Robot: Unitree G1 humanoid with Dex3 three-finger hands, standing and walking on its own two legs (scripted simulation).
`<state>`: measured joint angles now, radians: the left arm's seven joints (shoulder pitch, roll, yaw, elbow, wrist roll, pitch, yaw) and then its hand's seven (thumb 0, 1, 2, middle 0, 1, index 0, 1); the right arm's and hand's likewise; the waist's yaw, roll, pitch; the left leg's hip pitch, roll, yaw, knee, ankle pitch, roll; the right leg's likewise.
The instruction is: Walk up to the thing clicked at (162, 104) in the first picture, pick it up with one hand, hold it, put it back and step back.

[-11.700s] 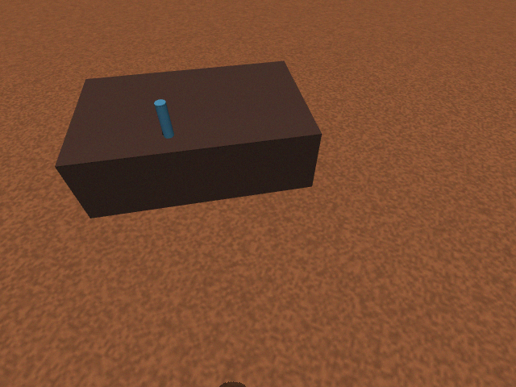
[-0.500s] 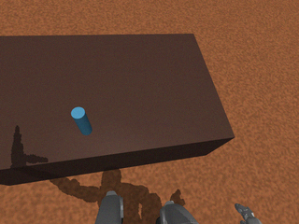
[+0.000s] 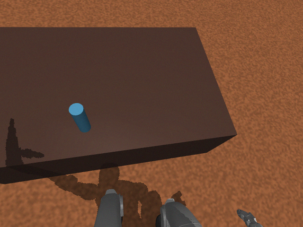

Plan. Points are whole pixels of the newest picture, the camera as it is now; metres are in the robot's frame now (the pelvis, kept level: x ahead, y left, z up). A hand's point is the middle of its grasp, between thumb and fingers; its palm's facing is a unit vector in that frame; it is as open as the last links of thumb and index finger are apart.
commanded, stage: go down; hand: left
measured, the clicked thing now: (81, 119) +0.49 +0.23 -0.24
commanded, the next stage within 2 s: none
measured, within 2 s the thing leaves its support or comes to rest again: neither
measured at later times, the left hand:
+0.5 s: hand out of the picture +0.39 +0.41 +0.04, palm faces +0.26 -0.96 -0.06, open 17.5 cm
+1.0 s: hand out of the picture +0.39 +0.42 +0.04, palm faces +0.26 -0.96 -0.05, open 17.4 cm
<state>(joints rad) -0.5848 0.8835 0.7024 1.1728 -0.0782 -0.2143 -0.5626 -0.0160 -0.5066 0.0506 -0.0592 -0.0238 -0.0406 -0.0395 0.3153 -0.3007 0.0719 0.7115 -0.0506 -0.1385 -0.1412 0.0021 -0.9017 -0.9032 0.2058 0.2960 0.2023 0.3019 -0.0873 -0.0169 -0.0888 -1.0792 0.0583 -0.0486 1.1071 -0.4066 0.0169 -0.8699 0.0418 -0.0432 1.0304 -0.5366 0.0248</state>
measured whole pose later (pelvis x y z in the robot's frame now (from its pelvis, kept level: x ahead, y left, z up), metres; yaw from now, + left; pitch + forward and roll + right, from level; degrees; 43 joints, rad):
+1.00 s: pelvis +0.00 +0.00 -0.01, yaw +0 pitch +24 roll -6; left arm -0.66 0.92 0.74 1.18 -0.11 -0.26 -0.60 -0.02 -0.50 0.05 -0.05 -0.03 -0.04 -0.04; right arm 0.29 -0.30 0.09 0.71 -0.05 -0.12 -0.13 0.00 -0.90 -0.90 0.21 0.30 0.20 0.30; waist -0.10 -0.02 -0.09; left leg -1.16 0.06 -0.06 1.16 -0.42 0.02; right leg -0.94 0.05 -0.05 1.08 -0.56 0.03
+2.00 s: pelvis -0.01 +0.00 -0.02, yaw -1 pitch +24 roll -7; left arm -0.68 0.95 0.78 1.18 -0.16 -0.29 -0.63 -0.02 -0.50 0.06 -0.05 -0.05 -0.04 -0.05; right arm 0.29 -0.30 0.10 0.71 -0.04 -0.12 -0.14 0.00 -0.90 -0.90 0.21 0.30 0.20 0.30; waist -0.11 -0.02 -0.10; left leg -1.20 0.06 -0.07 1.20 -0.43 0.01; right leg -0.98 0.05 -0.06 1.12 -0.57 0.02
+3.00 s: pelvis -0.05 -0.01 -0.18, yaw -6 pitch +35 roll -9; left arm -0.86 0.85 0.79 1.25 -0.15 -0.55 -0.57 -0.02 -0.61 0.05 -0.03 -0.09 -0.03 -0.08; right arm 0.12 -0.28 0.13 0.68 -0.14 -0.10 -0.03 0.00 -0.89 -0.90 0.20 0.30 0.20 0.30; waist -0.15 -0.04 -0.12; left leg -1.89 0.08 -0.12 1.82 -0.55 0.00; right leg -1.67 0.08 -0.09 1.80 -0.76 0.02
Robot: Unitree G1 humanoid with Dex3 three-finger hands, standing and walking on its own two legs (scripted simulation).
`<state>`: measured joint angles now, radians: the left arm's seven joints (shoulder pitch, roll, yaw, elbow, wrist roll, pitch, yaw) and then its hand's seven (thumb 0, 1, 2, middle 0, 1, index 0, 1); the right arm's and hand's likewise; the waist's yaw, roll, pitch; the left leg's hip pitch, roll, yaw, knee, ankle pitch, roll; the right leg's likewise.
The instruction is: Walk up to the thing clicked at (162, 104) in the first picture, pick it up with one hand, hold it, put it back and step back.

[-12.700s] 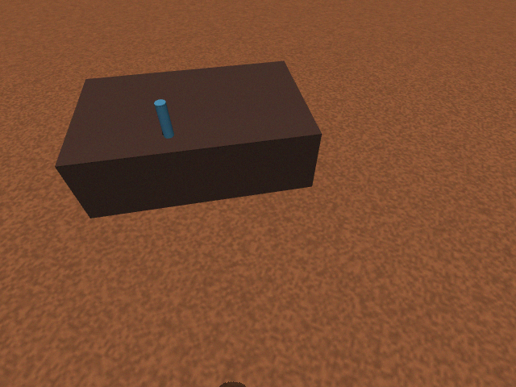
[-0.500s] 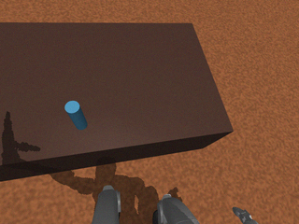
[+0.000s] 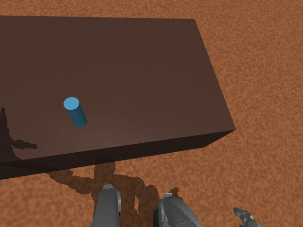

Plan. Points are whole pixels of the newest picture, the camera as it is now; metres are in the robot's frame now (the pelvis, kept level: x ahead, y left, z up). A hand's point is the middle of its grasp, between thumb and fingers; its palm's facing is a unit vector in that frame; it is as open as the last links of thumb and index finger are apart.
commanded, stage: go down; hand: left
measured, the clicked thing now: (76, 113) +0.49 +0.23 -0.23
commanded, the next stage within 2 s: approach in 1.26 s
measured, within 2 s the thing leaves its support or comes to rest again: neither
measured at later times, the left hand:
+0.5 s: hand out of the picture +0.40 +0.42 +0.06, palm faces +0.27 -0.96 -0.03, open 17.3 cm
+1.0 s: hand out of the picture +0.40 +0.42 +0.06, palm faces +0.28 -0.96 -0.02, open 17.3 cm
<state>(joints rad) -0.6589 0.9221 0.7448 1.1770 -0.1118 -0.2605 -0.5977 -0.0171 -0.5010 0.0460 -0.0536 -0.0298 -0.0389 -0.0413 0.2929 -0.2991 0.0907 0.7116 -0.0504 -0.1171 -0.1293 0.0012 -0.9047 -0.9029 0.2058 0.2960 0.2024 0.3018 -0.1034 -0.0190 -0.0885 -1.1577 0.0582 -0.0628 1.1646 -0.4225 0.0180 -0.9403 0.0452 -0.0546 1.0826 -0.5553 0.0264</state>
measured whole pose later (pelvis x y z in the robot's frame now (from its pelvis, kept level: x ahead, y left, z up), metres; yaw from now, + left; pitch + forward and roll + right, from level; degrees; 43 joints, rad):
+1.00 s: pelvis +0.00 +0.00 -0.01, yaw +0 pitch +24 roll -7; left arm -0.68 0.95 0.78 1.18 -0.16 -0.29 -0.63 -0.02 -0.50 0.06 -0.05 -0.05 -0.04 -0.05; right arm 0.29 -0.30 0.10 0.71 -0.04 -0.12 -0.14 0.00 -0.90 -0.90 0.21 0.30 0.20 0.30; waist -0.11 -0.02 -0.10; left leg -1.20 0.06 -0.07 1.20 -0.43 0.01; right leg -0.98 0.05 -0.06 1.12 -0.57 0.02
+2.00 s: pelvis -0.05 -0.01 -0.17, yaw -6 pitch +35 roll -9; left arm -0.86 0.85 0.79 1.25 -0.15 -0.55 -0.57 -0.02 -0.61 0.05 -0.03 -0.09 -0.03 -0.08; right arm 0.12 -0.28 0.13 0.68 -0.14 -0.10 -0.03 0.00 -0.89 -0.90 0.20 0.30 0.20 0.30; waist -0.15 -0.04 -0.12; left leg -1.89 0.08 -0.12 1.82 -0.55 0.00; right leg -1.67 0.08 -0.09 1.80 -0.76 0.02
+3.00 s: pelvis -0.06 -0.03 -0.23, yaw -9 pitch +35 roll -7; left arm -0.79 0.57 0.60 0.97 -0.13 -0.49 -0.17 -0.02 -0.56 0.05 -0.06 -0.04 -0.07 -0.03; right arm 0.09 -0.26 0.07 0.71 -0.09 0.05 0.01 0.00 -0.92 -0.90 0.20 0.30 0.20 0.30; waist -0.10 0.00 -0.12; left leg -2.05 0.12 -0.14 2.00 -0.58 -0.03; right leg -1.85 0.13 -0.09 2.02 -0.79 -0.01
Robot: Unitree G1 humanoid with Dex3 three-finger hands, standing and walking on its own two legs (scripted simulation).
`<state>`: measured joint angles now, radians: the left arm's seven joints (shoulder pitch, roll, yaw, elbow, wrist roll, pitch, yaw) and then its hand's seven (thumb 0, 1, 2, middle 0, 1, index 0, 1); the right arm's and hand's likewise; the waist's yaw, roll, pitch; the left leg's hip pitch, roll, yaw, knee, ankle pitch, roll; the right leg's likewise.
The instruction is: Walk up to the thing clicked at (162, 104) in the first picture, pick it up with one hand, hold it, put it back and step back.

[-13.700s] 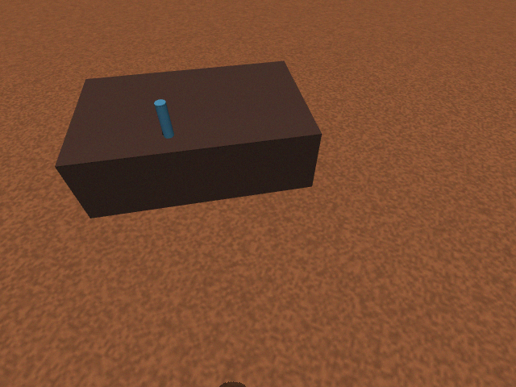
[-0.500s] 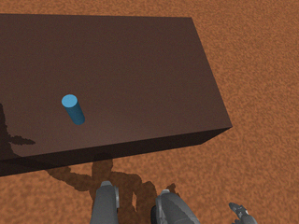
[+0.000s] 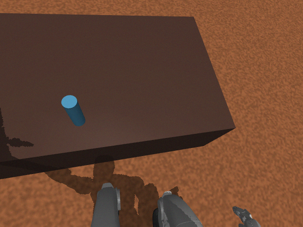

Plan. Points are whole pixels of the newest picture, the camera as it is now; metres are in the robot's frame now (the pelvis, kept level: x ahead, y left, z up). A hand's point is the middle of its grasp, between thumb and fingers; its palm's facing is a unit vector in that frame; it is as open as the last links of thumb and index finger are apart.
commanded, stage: go down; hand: left
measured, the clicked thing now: (74, 112) +0.50 +0.23 -0.23
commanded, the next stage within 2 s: approach in 0.26 s
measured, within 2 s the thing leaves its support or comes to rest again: neither
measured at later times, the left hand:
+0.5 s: hand out of the picture +0.40 +0.42 +0.06, palm faces +0.29 -0.96 +0.01, open 17.5 cm
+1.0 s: hand (33, 120) +0.44 +0.34 -0.17, palm faces +0.21 -0.98 +0.05, open 17.7 cm
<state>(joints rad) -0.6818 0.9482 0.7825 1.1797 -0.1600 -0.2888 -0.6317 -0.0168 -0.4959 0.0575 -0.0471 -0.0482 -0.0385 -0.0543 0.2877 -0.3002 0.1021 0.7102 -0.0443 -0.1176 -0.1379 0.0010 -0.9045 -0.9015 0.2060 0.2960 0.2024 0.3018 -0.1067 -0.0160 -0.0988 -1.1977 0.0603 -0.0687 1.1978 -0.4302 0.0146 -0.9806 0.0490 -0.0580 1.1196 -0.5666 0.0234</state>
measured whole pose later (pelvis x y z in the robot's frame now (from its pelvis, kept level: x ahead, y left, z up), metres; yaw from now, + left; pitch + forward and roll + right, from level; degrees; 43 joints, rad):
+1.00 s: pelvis -0.04 -0.01 -0.17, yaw -6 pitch +35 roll -9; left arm -0.86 0.85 0.79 1.25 -0.15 -0.55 -0.57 -0.02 -0.61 0.05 -0.03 -0.09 -0.03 -0.08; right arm 0.12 -0.28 0.13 0.68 -0.14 -0.10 -0.03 0.00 -0.89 -0.90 0.20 0.30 0.20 0.30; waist -0.15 -0.04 -0.12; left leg -1.89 0.08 -0.12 1.82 -0.55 0.00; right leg -1.67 0.08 -0.09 1.80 -0.76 0.02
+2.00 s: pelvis -0.06 -0.03 -0.22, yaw -8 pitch +35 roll -7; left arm -0.79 0.57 0.60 0.97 -0.13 -0.49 -0.17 -0.02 -0.56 0.05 -0.06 -0.04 -0.07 -0.03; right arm 0.09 -0.26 0.07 0.71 -0.09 0.05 0.01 0.00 -0.92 -0.90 0.20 0.30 0.20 0.30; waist -0.10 0.00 -0.12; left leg -2.05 0.12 -0.14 2.00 -0.58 -0.03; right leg -1.85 0.13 -0.09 2.02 -0.79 -0.01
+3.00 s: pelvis -0.06 -0.03 -0.23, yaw -9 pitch +34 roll -7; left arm -0.81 0.58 0.59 1.00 -0.13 -0.50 -0.17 0.01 0.07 0.98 -0.91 -1.02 -0.95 -1.05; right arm 0.12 -0.25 0.08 0.70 -0.08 0.06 0.02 0.00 -0.91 -0.90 0.20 0.29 0.20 0.30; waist -0.10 -0.01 -0.12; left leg -2.07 0.13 -0.14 2.03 -0.57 -0.03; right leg -1.88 0.13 -0.09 2.05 -0.78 -0.01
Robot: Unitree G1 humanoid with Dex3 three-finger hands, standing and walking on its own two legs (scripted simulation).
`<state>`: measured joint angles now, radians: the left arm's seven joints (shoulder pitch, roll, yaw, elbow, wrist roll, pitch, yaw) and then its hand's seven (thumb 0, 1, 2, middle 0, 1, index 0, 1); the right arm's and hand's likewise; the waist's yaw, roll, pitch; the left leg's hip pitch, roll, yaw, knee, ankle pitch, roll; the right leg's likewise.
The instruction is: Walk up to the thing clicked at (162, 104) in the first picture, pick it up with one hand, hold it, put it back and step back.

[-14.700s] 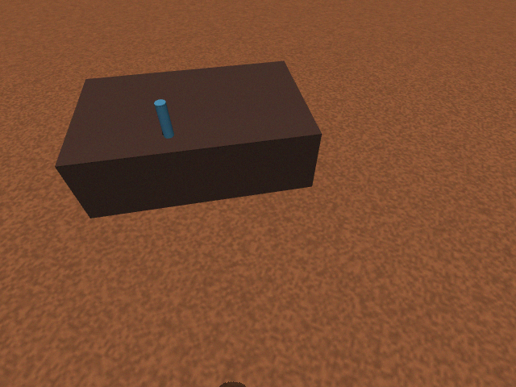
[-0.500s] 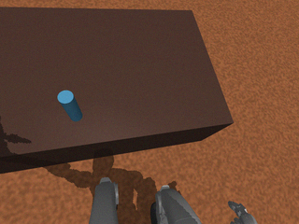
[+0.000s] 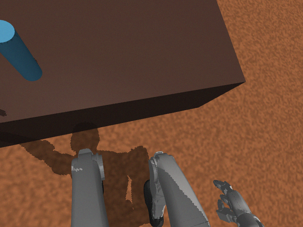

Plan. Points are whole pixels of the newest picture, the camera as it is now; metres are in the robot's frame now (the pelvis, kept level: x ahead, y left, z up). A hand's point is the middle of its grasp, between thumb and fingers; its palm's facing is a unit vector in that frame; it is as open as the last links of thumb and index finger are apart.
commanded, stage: close in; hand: left
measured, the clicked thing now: (19, 56) +0.51 +0.30 -0.06
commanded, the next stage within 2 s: rest palm in 0.60 s
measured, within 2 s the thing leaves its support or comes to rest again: neither
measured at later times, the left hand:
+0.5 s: hand (6, 69) +0.47 +0.31 -0.05, palm faces +0.34 -0.94 +0.00, open 17.7 cm
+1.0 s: hand (19, 69) +0.48 +0.29 -0.06, palm faces +0.37 -0.93 +0.00, open 17.5 cm
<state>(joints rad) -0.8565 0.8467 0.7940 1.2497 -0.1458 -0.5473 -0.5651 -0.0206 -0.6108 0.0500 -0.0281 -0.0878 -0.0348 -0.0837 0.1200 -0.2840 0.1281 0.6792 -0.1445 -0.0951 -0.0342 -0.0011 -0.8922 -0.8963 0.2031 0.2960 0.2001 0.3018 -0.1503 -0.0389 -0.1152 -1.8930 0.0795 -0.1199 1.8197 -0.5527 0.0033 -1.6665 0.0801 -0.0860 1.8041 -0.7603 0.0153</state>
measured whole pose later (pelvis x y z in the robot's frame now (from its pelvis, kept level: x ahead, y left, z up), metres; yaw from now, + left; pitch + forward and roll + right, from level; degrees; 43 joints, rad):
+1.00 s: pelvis -0.01 -0.02 -0.06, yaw -2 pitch +35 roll -7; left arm -0.79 0.57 0.60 0.97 -0.13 -0.49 -0.17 -0.02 -0.56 0.05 -0.06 -0.04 -0.07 -0.03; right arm 0.09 -0.26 0.07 0.71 -0.09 0.05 0.01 0.00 -0.92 -0.90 0.20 0.30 0.20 0.30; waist -0.10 0.00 -0.12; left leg -2.05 0.12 -0.14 2.00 -0.58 -0.03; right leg -1.85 0.13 -0.09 2.02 -0.79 -0.01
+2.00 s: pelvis -0.02 -0.02 -0.07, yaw -3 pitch +34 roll -7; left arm -0.81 0.58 0.59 1.00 -0.13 -0.50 -0.17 0.01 0.07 0.98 -0.91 -1.02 -0.95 -1.05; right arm 0.12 -0.25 0.08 0.70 -0.08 0.06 0.02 0.00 -0.91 -0.90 0.20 0.29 0.20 0.30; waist -0.10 -0.01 -0.12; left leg -2.07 0.13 -0.14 2.03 -0.57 -0.03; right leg -1.88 0.13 -0.09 2.05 -0.78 -0.01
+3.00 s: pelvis +0.01 -0.01 +0.03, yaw +0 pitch +34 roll -7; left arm -0.77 0.53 0.53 0.94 -0.12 -0.43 -0.13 0.03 0.05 1.04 -0.91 -1.08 -0.95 -1.08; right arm 0.17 -0.24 0.04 0.71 -0.05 0.05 0.00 0.00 -0.87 -0.89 0.20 0.30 0.20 0.30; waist -0.10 0.02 -0.17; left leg -1.75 0.11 -0.09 1.71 -0.56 -0.01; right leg -1.56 0.10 -0.05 1.70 -0.73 0.00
